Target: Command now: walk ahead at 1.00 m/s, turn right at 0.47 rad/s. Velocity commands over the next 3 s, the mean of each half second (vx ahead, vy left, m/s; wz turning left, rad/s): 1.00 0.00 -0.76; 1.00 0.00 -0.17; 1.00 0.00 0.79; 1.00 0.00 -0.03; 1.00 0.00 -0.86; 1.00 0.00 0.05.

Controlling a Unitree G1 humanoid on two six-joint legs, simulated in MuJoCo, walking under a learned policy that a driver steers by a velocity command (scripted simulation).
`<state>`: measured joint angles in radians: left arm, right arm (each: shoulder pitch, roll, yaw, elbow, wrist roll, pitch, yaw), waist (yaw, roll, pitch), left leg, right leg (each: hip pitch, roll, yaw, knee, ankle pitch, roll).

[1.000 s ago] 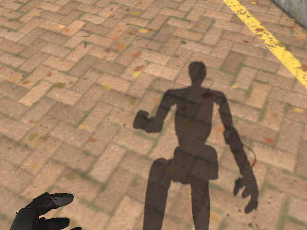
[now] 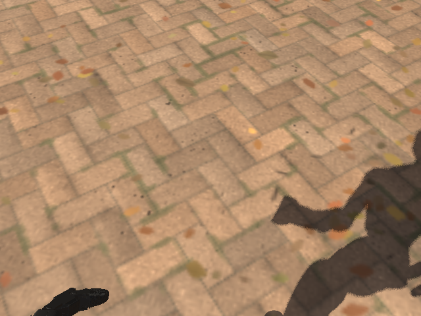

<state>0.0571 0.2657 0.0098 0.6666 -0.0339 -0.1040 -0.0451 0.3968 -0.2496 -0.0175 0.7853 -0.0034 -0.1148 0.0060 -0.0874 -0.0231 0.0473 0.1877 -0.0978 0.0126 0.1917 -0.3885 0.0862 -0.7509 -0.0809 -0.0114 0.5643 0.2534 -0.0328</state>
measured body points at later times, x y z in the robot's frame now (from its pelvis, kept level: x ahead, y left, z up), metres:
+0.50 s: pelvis +0.50 -0.09 +0.00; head +0.53 -0.12 +0.45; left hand +0.58 +0.17 -0.12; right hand +0.71 -0.38 -0.02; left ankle +0.77 -0.03 -0.70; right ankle +0.30 -0.09 -0.72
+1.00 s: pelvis +0.89 -0.32 -0.02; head +0.91 -0.34 +0.43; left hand +1.25 -0.31 -0.04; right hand +0.68 -0.49 -0.15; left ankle +0.77 -0.05 -0.70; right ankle +0.95 -0.51 -0.73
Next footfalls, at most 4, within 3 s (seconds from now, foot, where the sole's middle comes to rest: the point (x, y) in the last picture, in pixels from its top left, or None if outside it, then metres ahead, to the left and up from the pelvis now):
0.10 right None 0.34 -0.10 -0.76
0.54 left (215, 219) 0.80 -0.06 -0.76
0.98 right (331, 170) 0.98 -0.54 -0.76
1.42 left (278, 92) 1.44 -0.42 -0.76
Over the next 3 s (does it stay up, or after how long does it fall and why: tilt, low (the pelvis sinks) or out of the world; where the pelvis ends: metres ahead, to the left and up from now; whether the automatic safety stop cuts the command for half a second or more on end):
stays up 2.59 -0.87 0.01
